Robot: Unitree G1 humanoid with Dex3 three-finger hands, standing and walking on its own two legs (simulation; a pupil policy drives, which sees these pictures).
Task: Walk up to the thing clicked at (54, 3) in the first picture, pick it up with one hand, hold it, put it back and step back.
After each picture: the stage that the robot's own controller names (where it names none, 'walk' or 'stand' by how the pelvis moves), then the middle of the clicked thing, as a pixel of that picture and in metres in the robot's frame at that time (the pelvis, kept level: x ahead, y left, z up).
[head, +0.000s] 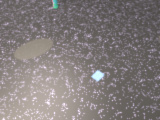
stand; out of the picture +2.22 +0.35 -0.66
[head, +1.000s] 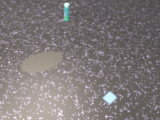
walk; (66, 12) +2.08 +0.14 -0.63
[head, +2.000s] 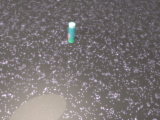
walk; (71, 33) +1.44 +0.02 -0.64
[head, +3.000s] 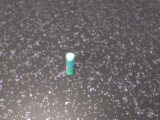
walk; (69, 64) +0.95 +0.05 -0.65
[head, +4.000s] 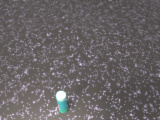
walk; (62, 102) +0.58 +0.14 -0.64
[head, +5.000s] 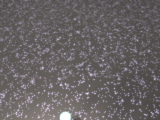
stand; out of the picture +0.38 +0.15 -0.63
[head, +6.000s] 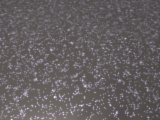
stand; out of the picture +0.34 +0.14 -0.66
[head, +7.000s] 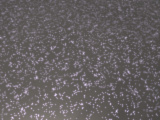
stand; out of the picture +0.35 +0.14 -0.66
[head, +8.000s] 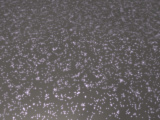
stand; out of the picture +0.35 +0.15 -0.66
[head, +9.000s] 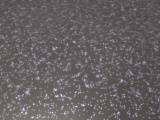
stand; out of the picture +0.33 +0.14 -0.66
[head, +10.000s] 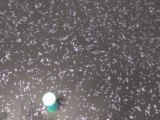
go down; (50, 103) +0.38 +0.15 -0.54
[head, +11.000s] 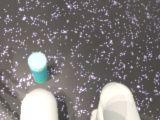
go down; (39, 70) +0.44 +0.16 -0.28
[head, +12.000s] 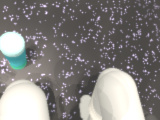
close in; (15, 54) +0.44 +0.17 -0.21
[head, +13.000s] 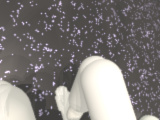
close; out of the picture +0.44 +0.20 -0.16
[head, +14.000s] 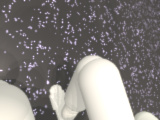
close; out of the picture +0.43 +0.21 -0.17
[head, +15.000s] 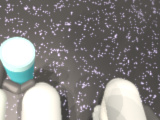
lift; (20, 70) +0.35 +0.20 -0.04
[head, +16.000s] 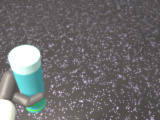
hold; (31, 84) +0.31 +0.16 +0.09
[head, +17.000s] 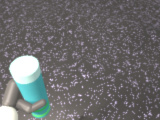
hold; (34, 91) +0.30 +0.16 +0.04
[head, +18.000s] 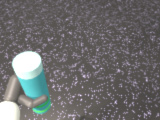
hold; (35, 87) +0.32 +0.16 +0.04
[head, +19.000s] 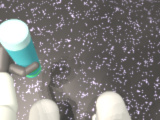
crouch; (24, 55) +0.42 +0.16 -0.03
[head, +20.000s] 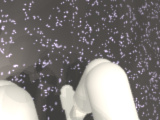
lower; out of the picture +0.46 +0.22 -0.16
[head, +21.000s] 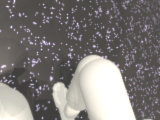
lower; out of the picture +0.47 +0.24 -0.16
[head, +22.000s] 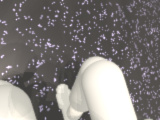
lower; out of the picture +0.44 +0.23 -0.17
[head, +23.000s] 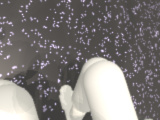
lower; out of the picture +0.46 +0.22 -0.15
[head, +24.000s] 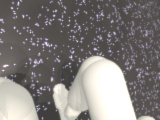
rest; out of the picture +0.43 +0.21 -0.17
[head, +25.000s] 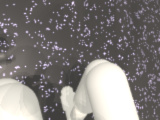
withdraw; out of the picture +0.45 +0.20 -0.18
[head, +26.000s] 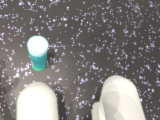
walk; (38, 56) +0.46 +0.16 -0.24
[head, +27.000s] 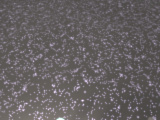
stand; out of the picture +0.38 +0.14 -0.59
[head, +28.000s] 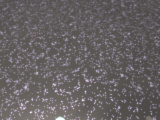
stand; out of the picture +0.38 +0.14 -0.60
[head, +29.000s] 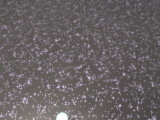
stand; out of the picture +0.39 +0.13 -0.61
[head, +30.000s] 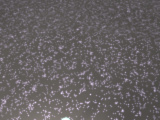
walk; out of the picture +0.40 +0.13 -0.66
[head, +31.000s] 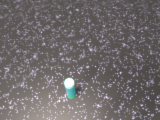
walk; (70, 89) +0.56 +0.11 -0.64
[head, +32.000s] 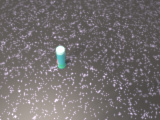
walk; (61, 58) +0.87 +0.14 -0.64
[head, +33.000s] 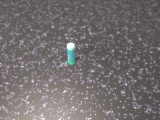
stand; (71, 54) +1.04 +0.12 -0.64
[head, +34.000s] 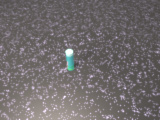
stand; (70, 60) +1.05 +0.12 -0.66
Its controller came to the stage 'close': yes
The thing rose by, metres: 0.70
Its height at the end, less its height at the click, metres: +0.00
